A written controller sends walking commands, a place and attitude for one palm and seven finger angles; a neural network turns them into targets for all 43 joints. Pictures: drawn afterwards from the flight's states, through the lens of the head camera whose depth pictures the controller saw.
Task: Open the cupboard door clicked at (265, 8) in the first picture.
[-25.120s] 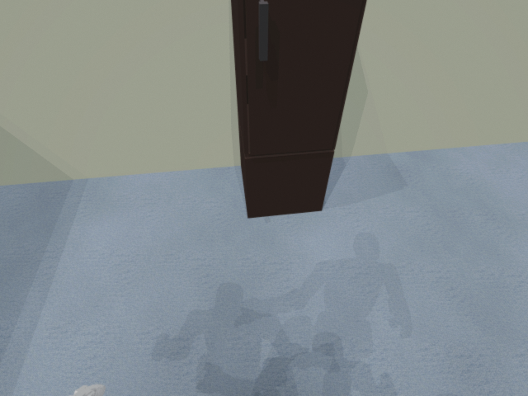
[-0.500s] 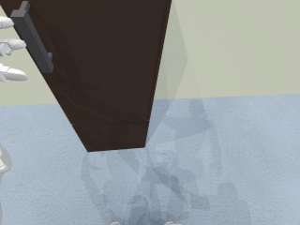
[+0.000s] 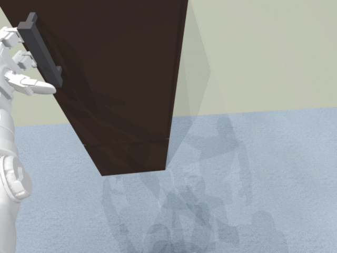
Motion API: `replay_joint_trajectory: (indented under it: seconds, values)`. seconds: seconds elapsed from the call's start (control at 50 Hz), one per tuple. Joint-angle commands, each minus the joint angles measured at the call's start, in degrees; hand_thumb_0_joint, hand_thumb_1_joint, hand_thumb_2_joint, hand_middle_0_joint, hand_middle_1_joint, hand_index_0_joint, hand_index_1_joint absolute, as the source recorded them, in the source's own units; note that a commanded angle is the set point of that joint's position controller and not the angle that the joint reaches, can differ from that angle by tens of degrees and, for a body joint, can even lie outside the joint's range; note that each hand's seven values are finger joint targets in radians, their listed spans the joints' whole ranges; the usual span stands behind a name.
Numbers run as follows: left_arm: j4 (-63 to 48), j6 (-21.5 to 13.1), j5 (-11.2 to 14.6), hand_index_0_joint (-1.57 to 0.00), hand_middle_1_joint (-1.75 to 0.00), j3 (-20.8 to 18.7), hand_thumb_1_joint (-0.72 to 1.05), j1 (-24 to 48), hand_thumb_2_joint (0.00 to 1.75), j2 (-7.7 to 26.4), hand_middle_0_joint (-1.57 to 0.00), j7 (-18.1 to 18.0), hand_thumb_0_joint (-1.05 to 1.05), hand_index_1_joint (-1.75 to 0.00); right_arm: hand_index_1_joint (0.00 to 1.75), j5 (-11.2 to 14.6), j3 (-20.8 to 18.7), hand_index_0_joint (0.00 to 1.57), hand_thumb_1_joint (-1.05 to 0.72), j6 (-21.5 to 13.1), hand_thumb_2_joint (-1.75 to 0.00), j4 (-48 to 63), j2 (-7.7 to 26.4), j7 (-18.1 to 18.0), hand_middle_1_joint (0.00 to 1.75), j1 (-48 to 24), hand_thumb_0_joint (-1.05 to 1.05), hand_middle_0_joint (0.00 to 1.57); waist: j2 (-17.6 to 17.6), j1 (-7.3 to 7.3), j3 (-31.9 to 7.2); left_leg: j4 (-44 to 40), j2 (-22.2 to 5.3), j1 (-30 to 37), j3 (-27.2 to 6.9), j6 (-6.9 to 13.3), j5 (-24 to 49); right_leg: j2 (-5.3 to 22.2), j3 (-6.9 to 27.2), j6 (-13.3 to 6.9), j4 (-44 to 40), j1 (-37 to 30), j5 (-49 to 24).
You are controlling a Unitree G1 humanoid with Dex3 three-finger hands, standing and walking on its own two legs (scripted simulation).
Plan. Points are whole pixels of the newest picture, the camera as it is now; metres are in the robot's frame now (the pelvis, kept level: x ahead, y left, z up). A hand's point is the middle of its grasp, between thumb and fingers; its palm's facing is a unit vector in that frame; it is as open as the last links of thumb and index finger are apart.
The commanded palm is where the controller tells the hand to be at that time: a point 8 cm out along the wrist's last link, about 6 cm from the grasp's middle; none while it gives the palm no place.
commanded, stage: slide the fingers in behind the handle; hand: left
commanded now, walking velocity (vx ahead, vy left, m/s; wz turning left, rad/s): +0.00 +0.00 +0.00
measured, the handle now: (45, 52) +0.54 +0.25 +0.16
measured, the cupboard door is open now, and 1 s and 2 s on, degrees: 0 0 5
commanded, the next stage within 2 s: close the thumb around the handle in 0.76 s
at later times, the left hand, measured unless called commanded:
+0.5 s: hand (50, 66) +0.48 +0.22 +0.16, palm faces +0.06 -1.00 +0.00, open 14.0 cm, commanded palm +0.46 +0.27 +0.15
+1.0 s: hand (46, 63) +0.49 +0.23 +0.16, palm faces +0.04 -1.00 +0.01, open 13.5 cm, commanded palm +0.47 +0.28 +0.15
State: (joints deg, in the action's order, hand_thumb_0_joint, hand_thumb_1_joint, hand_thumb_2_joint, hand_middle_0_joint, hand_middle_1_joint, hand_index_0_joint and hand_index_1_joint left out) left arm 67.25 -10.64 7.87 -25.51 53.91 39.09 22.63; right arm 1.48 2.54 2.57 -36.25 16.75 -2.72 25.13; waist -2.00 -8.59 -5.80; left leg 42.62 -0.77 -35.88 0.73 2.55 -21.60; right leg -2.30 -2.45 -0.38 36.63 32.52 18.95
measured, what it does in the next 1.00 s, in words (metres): stands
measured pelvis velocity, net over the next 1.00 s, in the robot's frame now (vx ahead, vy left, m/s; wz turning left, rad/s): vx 0.00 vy -0.01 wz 0.00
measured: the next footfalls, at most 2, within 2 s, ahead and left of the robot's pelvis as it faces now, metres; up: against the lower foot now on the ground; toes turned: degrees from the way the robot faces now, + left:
none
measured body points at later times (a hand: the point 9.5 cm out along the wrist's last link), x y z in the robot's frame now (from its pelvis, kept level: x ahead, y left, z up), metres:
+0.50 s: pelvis -0.01 -0.01 +0.00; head +0.06 +0.00 +0.45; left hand +0.47 +0.28 +0.17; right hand +0.02 -0.28 -0.11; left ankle -0.02 +0.08 -0.72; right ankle -0.02 -0.12 -0.72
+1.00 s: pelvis +0.00 -0.01 +0.00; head +0.07 +0.01 +0.45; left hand +0.48 +0.28 +0.17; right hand +0.00 -0.28 -0.11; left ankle -0.02 +0.08 -0.72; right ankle -0.02 -0.12 -0.72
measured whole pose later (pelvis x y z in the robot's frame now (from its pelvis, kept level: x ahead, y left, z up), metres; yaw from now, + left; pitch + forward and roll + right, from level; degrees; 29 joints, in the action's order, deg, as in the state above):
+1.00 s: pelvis +0.00 -0.01 +0.00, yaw +0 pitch +14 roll -3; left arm 67.2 -10.8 7.6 -24.4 54.4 36.5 20.0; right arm 1.5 2.1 1.7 -36.8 16.8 -2.8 24.7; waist -1.9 -8.6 -5.5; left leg 41.5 -0.9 -34.5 0.9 2.2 -21.0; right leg -2.5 -2.2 -0.8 36.3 31.6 18.7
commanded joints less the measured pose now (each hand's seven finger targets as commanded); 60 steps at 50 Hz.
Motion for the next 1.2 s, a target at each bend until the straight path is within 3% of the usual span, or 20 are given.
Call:
replay_joint_trajectory:
  seconds: [0.0,0.18,0.24,0.28,0.3,0.36,0.4,0.46,0.5,0.6,0.66,0.7,0.78,0.84,0.94,0.98,1.02,1.1,1.16,1.18]
  values:
    - [-15.01,-4.27,1.84,-0.3,-1.2,-0.2,-0.5,26.05,0.3,13.25,-0.3,-0.5,0.0,-1.2,0.3,0.06,-4.0,0.2,-0.9,-1.54,-0.9,3.17,10.2,-0.65,0.3,6.16,0.0,0.2,-7.7,-0.09,-22.15,-2.83,-1.28,22.77,-4.85,-1.33,29.69,-1.16,-0.09,-0.54,-2.27,-3.13,-20.19]
    - [-15.94,-3.56,1.42,-0.3,-1.2,0.34,-0.5,25.19,0.3,11.12,-0.3,-3.15,0.0,-1.2,0.3,0.14,-4.03,0.2,-0.9,-2.01,-0.9,3.37,9.72,-0.44,0.3,4.97,0.0,0.2,-6.55,0.38,-20.69,-3.64,-0.83,21.11,-4.17,-0.9,27.42,-0.81,0.21,-0.67,-2.39,-5.19,-20.65]
    - [-13.88,-3.3,1.07,-0.3,-1.2,-0.46,-0.5,25.55,0.3,12.19,-0.3,-3.98,0.0,-1.2,0.3,0.15,-3.94,0.2,-0.9,-2.17,-0.9,3.25,9.94,-0.57,0.3,5.09,0.0,0.2,-2.98,0.16,-18.9,-4.26,-0.58,18.19,-3.79,-0.41,23.72,-0.62,0.52,-0.49,-2.72,-6.36,-20.01]
    - [-13.42,-3.43,0.52,-0.3,-1.2,1.15,-0.5,26.67,0.3,10.62,-0.3,-4.31,0.0,-1.2,0.3,0.16,-3.71,0.2,-0.9,-2.29,-0.9,3.44,9.59,-0.61,0.3,4.67,0.0,0.2,-5.27,-0.1,-18.6,-4.16,-0.31,18.11,-3.56,-0.39,22.99,-0.44,0.8,-0.53,-2.62,-5.73,-19.68]
    - [-13.6,-3.63,0.44,-0.3,-1.2,1.2,-0.5,28.7,0.3,10.77,-0.3,-4.6,0.0,-1.2,0.3,0.13,-3.71,0.2,-0.9,-2.47,-0.9,3.01,9.61,-0.65,0.3,4.78,0.0,0.2,-5.12,-0.72,-17.97,-4.1,-0.35,18.15,-3.58,-0.33,22.29,-0.45,0.83,-0.45,-2.85,-5.23,-19.35]
    - [-14.42,-4.92,0.53,-0.3,-1.2,-0.92,-0.5,27.74,0.3,12.9,-0.3,-4.71,0.0,-1.2,0.3,0.05,-3.85,0.2,-0.9,-2.84,-0.9,3.35,9.83,-0.7,0.3,5.13,0.0,0.2,-4.2,0.19,-21.95,-3.68,-0.22,18.87,-3.39,-0.26,23.2,-0.42,1.31,-0.58,-2.35,-7.74,-20.81]
    - [-12.97,-4.96,0.27,-0.3,-1.2,0.48,-0.5,28.32,0.3,11.91,-0.3,-4.41,0.0,-1.2,0.3,0.27,-3.58,0.2,-0.9,-2.85,-0.9,3.16,9.5,-0.79,0.3,4.56,0.0,0.2,-5.55,-0.4,-20.07,-3.75,-0.07,17.7,-2.96,-0.24,22.11,-0.27,1.53,-0.38,-2.62,-7.1,-20.73]
    - [-11.13,-4.95,0.22,-0.3,-1.2,-1.22,-0.5,28.07,0.3,14.64,-0.3,-3.88,0.0,-1.2,0.3,0.24,-3.55,0.2,-0.9,-2.8,-0.9,3.06,9.96,-1.1,0.3,5.16,0.0,0.2,-2.26,-0.22,-19.9,-3.85,0.07,15.32,-2.78,0.17,20.49,-0.22,1.77,-0.31,-2.6,-9.04,-21.0]
    - [-12.54,-5.17,0.15,-0.3,-1.2,-0.94,-0.5,28.26,0.3,14.67,-0.3,-3.28,0.0,-1.2,0.3,0.28,-3.56,0.2,-0.9,-2.86,-0.9,3.43,9.78,-1.15,0.3,5.04,0.0,0.2,-5.16,0.11,-21.72,-3.85,0.15,16.91,-2.79,0.0,22.14,-0.16,1.82,-0.31,-2.41,-9.13,-22.27]
    - [-8.12,-3.85,0.8,-0.3,-1.2,-0.68,-0.5,27.11,0.3,15.12,-0.3,-1.91,0.0,-1.2,0.3,0.64,-3.4,0.2,-0.9,-2.5,-0.9,3.08,10.19,-1.53,0.3,5.37,0.0,0.2,-1.74,-0.84,-18.03,-4.11,0.17,13.28,-2.37,0.45,18.33,-0.07,2.13,0.1,-3.36,-8.61,-20.37]
    - [-11.33,-4.49,0.65,-0.3,-1.2,0.47,-0.5,29.59,0.3,14.12,-0.3,-1.56,0.0,-1.2,0.3,0.46,-3.55,0.2,-0.9,-2.71,-0.9,3.04,10.04,-1.55,0.3,5.7,0.0,0.2,-6.83,-0.92,-20.31,-3.75,0.19,16.58,-2.63,0.16,20.32,-0.14,1.95,-0.28,-3.02,-7.27,-20.32]
    - [-12.3,-5.11,0.91,-0.3,-1.2,-0.92,-0.5,29.21,0.3,15.66,-0.3,-1.58,0.0,-1.2,0.3,0.34,-3.78,0.2,-0.9,-2.66,-0.9,2.7,10.22,-1.52,0.3,6.31,0.0,0.2,-6.17,-0.7,-22.56,-3.45,-0.22,18.52,-3.35,-0.08,22.79,-0.37,1.65,-0.26,-2.8,-7.02,-21.09]
    - [-12.97,-4.94,1.67,-0.3,-1.2,0.01,-0.5,27.2,0.3,12.77,-0.3,-1.4,0.0,-1.2,0.3,0.24,-3.99,0.2,-0.9,-2.64,-0.9,2.63,10.01,-1.23,0.3,6.16,0.0,0.2,-7.62,0.01,-23.53,-3.28,-0.39,20.89,-3.53,-0.4,26.39,-0.65,1.11,-0.46,-2.49,-6.35,-22.15]
    - [-10.97,-3.34,1.35,-0.3,-1.2,-1.06,-0.5,25.59,0.3,13.89,-0.3,-2.01,0.0,-1.2,0.3,0.22,-3.9,0.2,-0.9,-2.34,-0.9,2.56,10.2,-1.08,0.3,6.18,0.0,0.2,-5.27,0.26,-20.17,-3.76,-0.43,18.32,-3.35,-0.27,24.87,-0.67,0.77,-0.39,-2.8,-6.39,-21.48]
    - [-12.5,-3.39,0.32,-0.32,-1.23,-0.45,-0.22,26.35,0.42,13.49,-0.32,-3.14,0.0,-1.23,0.3,0.07,-3.99,0.2,-0.9,-2.2,-0.9,3.02,10.02,-0.97,0.3,6.32,0.0,0.2,-6.43,0.14,-20.76,-3.94,-0.52,19.24,-3.65,-0.52,25.02,-0.6,0.67,-0.48,-2.65,-5.52,-20.46]
    - [-11.44,-3.43,0.62,-0.33,-1.24,-0.77,-0.11,25.51,0.47,13.63,-0.33,-3.15,0.0,-1.24,0.3,0.05,-3.92,0.2,-0.9,-2.03,-0.9,2.99,10.11,-0.97,0.3,6.39,0.0,0.2,-3.97,0.02,-20.19,-3.87,-0.65,18.47,-3.68,-0.42,25.53,-0.67,0.62,-0.41,-2.49,-6.08,-21.18]
    - [-12.78,-3.6,0.89,-0.34,-1.25,1.28,0.0,28.06,0.52,11.26,-0.34,-2.9,0.0,-1.25,0.3,0.09,-3.96,0.2,-0.9,-2.23,-0.9,3.02,10.02,-0.91,0.3,6.21,0.0,0.2,-5.2,-0.74,-20.37,-3.86,-0.72,19.65,-3.8,-0.55,25.18,-0.68,0.66,-0.35,-2.66,-4.96,-20.46]
    - [-15.18,-4.75,1.29,-0.35,-1.28,0.59,0.23,28.63,0.61,10.86,-0.35,-3.12,0.0,-1.28,0.3,-0.13,-4.12,0.2,-0.9,-2.55,-0.9,2.72,9.77,-0.71,0.3,6.11,0.0,0.2,-7.47,-0.32,-22.76,-3.18,-1.04,23.06,-4.4,-1.08,29.07,-0.88,0.45,-0.56,-2.19,-4.01,-21.12]
    - [-13.26,-4.37,1.31,-0.36,-1.3,-0.55,0.4,25.69,0.68,11.37,-0.36,-3.45,0.0,-1.3,0.3,-0.2,-4.02,0.2,-0.9,-2.45,-0.9,2.66,9.93,-0.64,0.3,6.25,0.0,0.2,-4.85,0.32,-22.2,-3.13,-0.97,21.7,-4.2,-0.9,30.13,-0.92,0.32,-0.62,-1.9,-5.3,-22.2]
    - [-13.75,-4.2,0.89,-0.37,-1.3,-0.42,0.45,25.77,0.71,11.9,-0.37,-3.56,0.0,-1.3,0.3,-0.05,-3.99,0.2,-0.9,-2.29,-0.9,2.82,9.75,-0.62,0.3,5.65,0.0,0.2,-6.59,0.59,-21.08,-3.3,-0.98,21.2,-4.1,-1.03,30.04,-0.76,0.34,-0.6,-1.95,-5.0,-22.11]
